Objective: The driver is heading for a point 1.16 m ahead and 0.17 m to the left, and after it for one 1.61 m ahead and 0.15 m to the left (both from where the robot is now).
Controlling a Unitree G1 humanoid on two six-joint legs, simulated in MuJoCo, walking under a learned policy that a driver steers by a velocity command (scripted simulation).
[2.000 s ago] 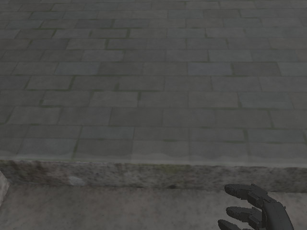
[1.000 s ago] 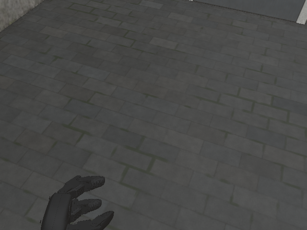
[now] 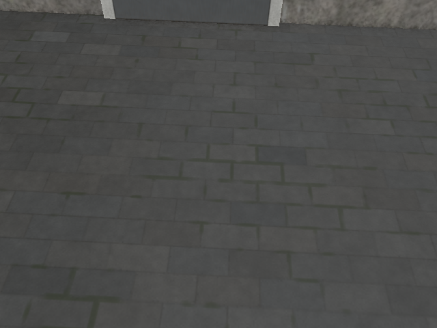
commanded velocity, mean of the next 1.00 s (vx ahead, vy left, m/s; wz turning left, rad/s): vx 0.00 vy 0.00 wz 0.07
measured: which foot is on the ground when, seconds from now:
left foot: up 0.00-0.06, down 0.08-0.70, up 0.72-1.00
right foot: down 0.00-0.08, up 0.10-0.66, down 0.68-1.00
